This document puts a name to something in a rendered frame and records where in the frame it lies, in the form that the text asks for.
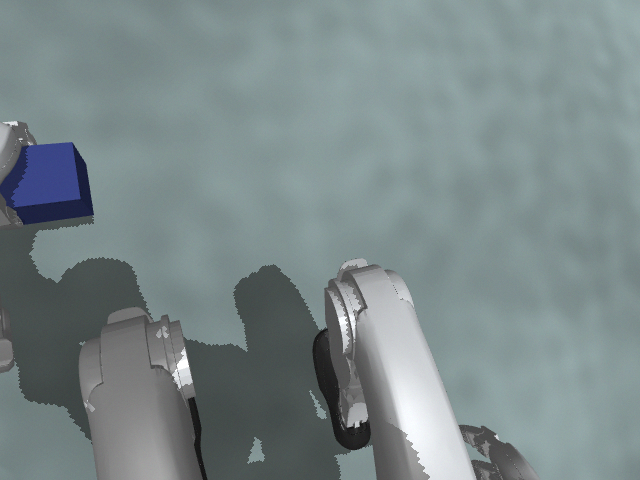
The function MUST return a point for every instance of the carton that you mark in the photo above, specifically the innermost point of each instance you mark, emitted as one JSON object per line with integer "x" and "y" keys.
{"x": 49, "y": 182}

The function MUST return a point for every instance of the right robot hand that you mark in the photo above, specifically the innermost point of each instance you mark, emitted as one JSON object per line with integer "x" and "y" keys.
{"x": 507, "y": 462}

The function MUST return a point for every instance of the left robot hand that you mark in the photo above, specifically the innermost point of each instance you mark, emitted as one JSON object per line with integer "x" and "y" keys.
{"x": 13, "y": 135}

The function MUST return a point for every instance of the right robot foot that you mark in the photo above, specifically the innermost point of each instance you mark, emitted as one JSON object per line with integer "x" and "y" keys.
{"x": 350, "y": 438}

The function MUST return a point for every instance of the left robot foot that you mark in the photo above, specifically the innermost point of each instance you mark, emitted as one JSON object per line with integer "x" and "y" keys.
{"x": 197, "y": 430}

